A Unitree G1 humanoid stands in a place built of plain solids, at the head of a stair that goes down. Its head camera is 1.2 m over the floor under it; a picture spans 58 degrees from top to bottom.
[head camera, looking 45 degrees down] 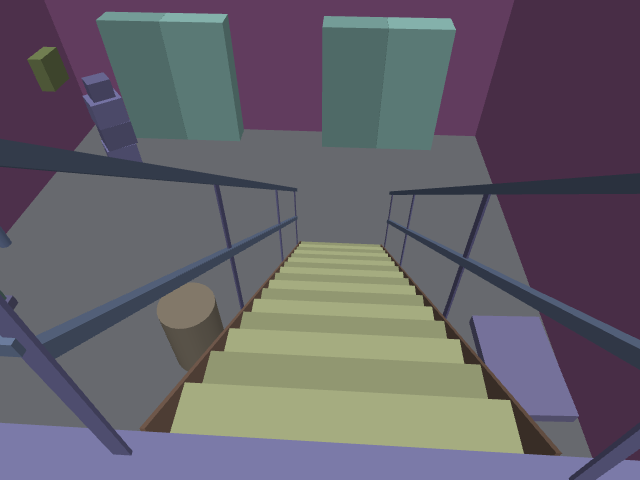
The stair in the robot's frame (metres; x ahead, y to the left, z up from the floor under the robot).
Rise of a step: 0.19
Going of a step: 0.24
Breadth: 1.09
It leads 3 degrees to the right of straight ahead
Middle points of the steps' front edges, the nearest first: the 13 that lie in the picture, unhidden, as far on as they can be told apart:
0.43 -0.07 0.00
0.67 -0.08 -0.19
0.91 -0.10 -0.38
1.14 -0.11 -0.57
1.38 -0.12 -0.76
1.61 -0.14 -0.95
1.85 -0.15 -1.15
2.08 -0.16 -1.34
2.32 -0.18 -1.53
2.55 -0.19 -1.72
2.78 -0.20 -1.91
3.02 -0.22 -2.10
3.25 -0.23 -2.29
